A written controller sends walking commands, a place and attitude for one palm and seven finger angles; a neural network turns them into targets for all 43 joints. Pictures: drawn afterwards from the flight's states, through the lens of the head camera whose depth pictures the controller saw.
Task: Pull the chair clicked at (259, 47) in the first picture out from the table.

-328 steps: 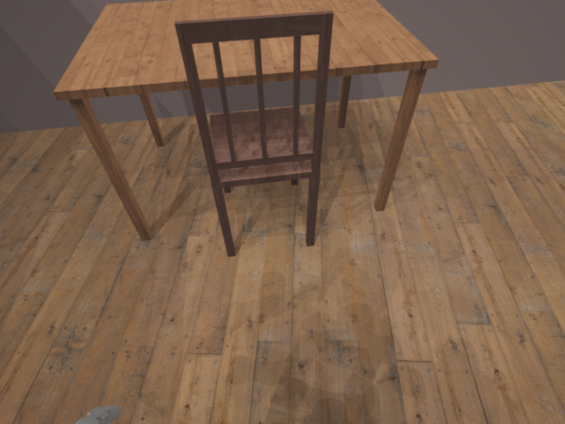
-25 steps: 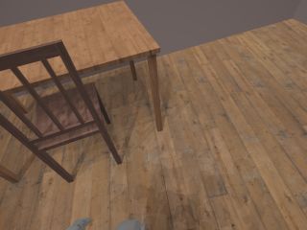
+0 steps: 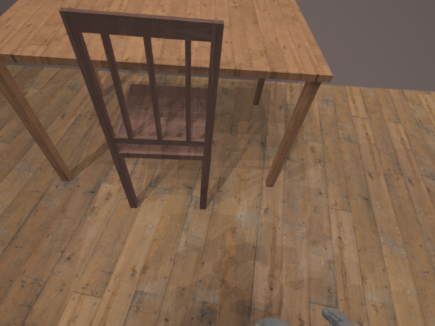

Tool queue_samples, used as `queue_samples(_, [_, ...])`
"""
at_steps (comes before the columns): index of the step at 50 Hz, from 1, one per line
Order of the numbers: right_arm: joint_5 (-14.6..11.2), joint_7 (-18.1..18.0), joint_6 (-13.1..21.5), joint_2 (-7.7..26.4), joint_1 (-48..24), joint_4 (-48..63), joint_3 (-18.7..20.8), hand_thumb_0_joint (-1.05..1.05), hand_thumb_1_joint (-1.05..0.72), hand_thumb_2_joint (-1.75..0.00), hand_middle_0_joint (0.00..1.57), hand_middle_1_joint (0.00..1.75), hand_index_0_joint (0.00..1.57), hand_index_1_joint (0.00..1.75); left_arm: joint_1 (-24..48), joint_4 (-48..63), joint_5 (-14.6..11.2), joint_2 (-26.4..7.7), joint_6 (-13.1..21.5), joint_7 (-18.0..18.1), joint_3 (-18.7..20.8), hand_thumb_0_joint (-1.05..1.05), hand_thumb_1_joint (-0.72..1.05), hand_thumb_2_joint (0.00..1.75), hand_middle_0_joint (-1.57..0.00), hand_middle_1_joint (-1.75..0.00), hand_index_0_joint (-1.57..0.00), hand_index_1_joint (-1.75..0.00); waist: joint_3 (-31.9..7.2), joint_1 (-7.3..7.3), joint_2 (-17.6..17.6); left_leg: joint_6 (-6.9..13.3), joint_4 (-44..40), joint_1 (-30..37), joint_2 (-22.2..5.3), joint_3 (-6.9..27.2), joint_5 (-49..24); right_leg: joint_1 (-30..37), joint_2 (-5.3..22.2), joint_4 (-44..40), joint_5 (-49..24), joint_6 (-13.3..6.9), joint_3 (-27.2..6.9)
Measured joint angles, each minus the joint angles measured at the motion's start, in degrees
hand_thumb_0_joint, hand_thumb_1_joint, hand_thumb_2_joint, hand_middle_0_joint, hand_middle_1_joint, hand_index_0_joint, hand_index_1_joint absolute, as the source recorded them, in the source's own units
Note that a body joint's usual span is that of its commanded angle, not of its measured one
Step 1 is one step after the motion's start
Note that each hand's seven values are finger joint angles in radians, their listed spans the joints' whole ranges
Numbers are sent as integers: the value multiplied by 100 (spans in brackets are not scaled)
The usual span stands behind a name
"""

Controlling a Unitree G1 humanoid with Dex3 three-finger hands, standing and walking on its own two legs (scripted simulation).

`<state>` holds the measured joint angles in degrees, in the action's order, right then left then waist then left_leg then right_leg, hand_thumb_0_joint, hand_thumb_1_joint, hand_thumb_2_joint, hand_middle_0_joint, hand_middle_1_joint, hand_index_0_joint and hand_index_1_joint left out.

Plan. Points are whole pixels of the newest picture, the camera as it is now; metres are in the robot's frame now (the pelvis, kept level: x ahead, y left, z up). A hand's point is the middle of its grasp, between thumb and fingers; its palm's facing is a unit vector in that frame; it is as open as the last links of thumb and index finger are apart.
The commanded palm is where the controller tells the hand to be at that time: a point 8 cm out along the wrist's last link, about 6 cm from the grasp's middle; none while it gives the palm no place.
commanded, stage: turn to face it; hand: left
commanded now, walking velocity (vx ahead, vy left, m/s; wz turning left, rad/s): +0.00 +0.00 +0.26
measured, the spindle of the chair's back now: (154, 96) +0.72 +0.27 -0.06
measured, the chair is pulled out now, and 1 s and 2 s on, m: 0.00 0.00 0.00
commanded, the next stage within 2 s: take the last steps up to it in 0.02 s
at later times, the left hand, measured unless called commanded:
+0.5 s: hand out of the picture +0.06 +0.13 -0.16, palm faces +0.10 -0.97 -0.22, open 7.4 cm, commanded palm none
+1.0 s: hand out of the picture +0.11 +0.12 -0.18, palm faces +0.16 -0.98 -0.15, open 7.4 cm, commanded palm none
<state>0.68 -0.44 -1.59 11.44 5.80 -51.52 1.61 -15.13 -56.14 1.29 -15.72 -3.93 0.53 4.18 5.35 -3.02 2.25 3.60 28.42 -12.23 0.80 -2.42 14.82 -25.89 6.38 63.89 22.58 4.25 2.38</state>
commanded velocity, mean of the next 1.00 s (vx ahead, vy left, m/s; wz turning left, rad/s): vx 0.25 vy -0.08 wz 0.02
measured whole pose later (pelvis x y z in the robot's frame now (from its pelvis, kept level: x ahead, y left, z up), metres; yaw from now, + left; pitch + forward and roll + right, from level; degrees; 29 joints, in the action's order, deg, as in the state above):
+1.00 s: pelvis +0.22 -0.02 -0.01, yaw +2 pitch -2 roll +1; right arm 0.6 -1.6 4.3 6.2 7.4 -57.9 2.0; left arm -25.8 -67.7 1.0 -6.3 1.4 0.8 2.1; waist 3.8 -2.3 1.4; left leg 3.5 34.2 -16.4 -0.4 -9.1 16.3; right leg -18.7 1.1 70.6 23.5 -2.0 1.4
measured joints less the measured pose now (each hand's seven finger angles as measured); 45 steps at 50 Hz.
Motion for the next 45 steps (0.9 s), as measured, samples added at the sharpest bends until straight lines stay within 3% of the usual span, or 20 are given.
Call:
queue_samples(4, [-21, -13, 18, -119, 184, -101, -43, 0, -91, -90, 20, 30, 20, 30, 116, 38, -4, 78, 54, -5, -36, 1, 91, 90, -20, -30, -20, -30, -93, 57, -44, 55, -377, 133, 113, 89, -232, -23, -71, -159, -267, 54, -108])
queue_samples(9, [2, -55, 24, -201, 506, -270, -9, 0, -92, -90, 21, 30, 20, 30, 262, 39, -14, 215, 63, 20, -81, 1, 91, 90, -20, -30, -20, -30, -223, 206, -114, 77, -527, 160, 244, 185, -340, 242, -189, -798, -101, 44, -146])
queue_samples(16, [95, -67, 76, -120, 1091, -636, 58, 0, -92, -90, 21, 30, 20, 30, 278, -64, 32, 435, 180, -81, -196, 1, 91, 90, -20, -30, -20, -30, -495, 471, -265, -6, -548, 175, 281, 212, -274, 885, -400, -2162, 205, -212, -33])
queue_samples(19, [84, -66, 60, -82, 1356, -830, 81, 0, -91, -90, 21, 30, 20, 30, 202, -91, 30, 509, 311, -121, -222, 1, 91, 90, -20, -30, -20, -30, -579, 515, -309, -118, -274, 97, 249, 205, -65, 1420, -499, -3257, -117, -317, 39])
queue_samples(23, [67, -28, -28, -44, 1623, -1119, 105, 1, -91, -90, 20, 30, 20, 30, -25, -178, 28, 685, 494, -71, -237, 1, 91, 90, -20, -30, -20, -30, -634, 457, -479, -162, 1436, -522, 41, 228, 1054, 1773, -716, -3650, -404, -748, 228])
queue_samples(26, [95, 44, -42, -28, 1608, -1204, 146, 1, -91, -90, 20, 30, 20, 30, -366, -330, -10, 787, 584, -21, -233, 1, 91, 90, -20, -30, -20, -30, -629, 395, -427, -216, 2651, -1126, -153, 124, 725, 2160, -774, -4158, -519, -823, 216])
queue_samples(30, [97, 57, 32, 18, 1416, -1145, 227, 1, -91, -90, 20, 30, 20, 30, -726, -633, -29, 964, 651, -10, -297, 1, 91, 90, -20, -30, -20, -30, -469, 446, -482, -353, 3300, -1776, -448, 143, 84, 2584, -871, -4642, -589, -853, 289])
queue_samples(36, [86, 64, 44, -51, 913, -1088, 226, 1, -91, -90, 20, 30, 19, 30, -1172, -963, 12, 1168, 759, 42, -349, 1, 91, 90, -20, -30, -20, -30, -283, 280, -450, -389, 2871, -2111, -640, -12, -107, 2984, -928, -4853, -345, -851, 338])
queue_samples(41, [65, 83, 144, -205, 280, -936, 150, 1, -91, -90, 20, 30, 19, 30, -1443, -1154, 42, 1214, 763, 83, -352, 1, 91, 90, -21, -30, -20, -30, -148, 39, -338, -220, 1724, -1805, -487, -291, 36, 3242, -893, -4775, 37, -766, 269])
queue_samples(43, [68, 53, 275, -276, 66, -833, 110, 1, -91, -90, 20, 30, 19, 30, -1523, -1242, 28, 1206, 755, 82, -348, 1, 91, 90, -21, -30, -20, -30, -97, 16, -284, -99, 1084, -1438, -291, -422, -67, 3227, -834, -4368, 334, -721, 252])
queue_samples(45, [105, 5, 445, -338, -60, -721, 80, 1, -91, -90, 20, 30, 20, 30, -1575, -1323, -36, 1210, 716, 64, -336, 1, 91, 90, -21, -30, -20, -30, -87, 57, -290, 48, 790, -1106, -219, -502, -338, 2720, -775, -2937, 507, -678, 228])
